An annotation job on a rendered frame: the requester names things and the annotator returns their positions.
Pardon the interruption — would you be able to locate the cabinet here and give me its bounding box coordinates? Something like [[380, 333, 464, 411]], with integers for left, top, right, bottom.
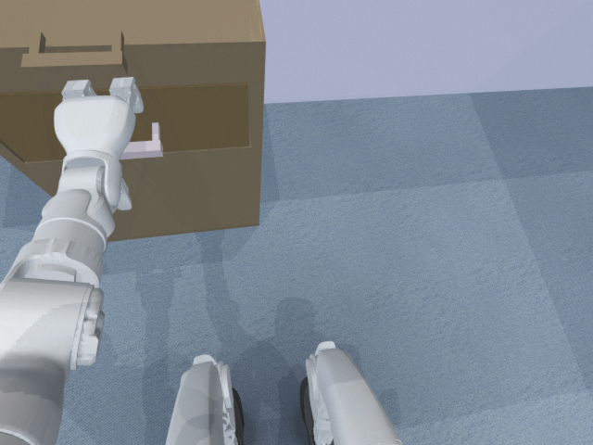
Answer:
[[0, 0, 266, 242]]

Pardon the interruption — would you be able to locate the handle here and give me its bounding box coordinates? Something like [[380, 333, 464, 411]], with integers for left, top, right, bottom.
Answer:
[[120, 122, 163, 159], [21, 51, 128, 80]]

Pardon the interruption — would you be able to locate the robot right shin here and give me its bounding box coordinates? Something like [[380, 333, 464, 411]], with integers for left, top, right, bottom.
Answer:
[[309, 341, 352, 445]]

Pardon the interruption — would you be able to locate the left robot upper arm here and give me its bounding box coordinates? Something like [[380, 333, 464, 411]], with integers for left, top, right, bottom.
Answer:
[[0, 277, 105, 445]]

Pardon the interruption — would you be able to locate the robot left thigh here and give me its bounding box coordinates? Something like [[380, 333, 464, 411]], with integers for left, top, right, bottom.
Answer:
[[166, 361, 233, 445]]

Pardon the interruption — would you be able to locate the left robot forearm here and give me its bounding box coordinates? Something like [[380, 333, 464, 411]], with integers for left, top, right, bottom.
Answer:
[[0, 150, 122, 293]]

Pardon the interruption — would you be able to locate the drawer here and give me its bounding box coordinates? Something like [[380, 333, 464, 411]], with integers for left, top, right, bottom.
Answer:
[[0, 83, 249, 162]]

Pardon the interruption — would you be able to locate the left robot hand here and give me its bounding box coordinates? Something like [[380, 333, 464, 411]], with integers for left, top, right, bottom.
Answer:
[[54, 77, 144, 210]]

